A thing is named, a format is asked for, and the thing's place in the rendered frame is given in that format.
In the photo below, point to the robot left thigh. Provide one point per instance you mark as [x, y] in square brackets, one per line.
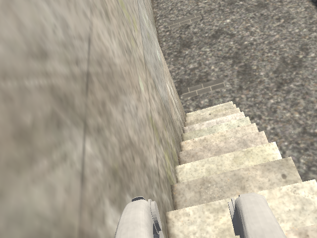
[139, 219]

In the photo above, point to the robot right thigh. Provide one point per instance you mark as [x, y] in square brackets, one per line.
[252, 217]

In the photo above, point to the robot thigh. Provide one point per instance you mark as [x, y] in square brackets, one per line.
[252, 217]
[139, 219]

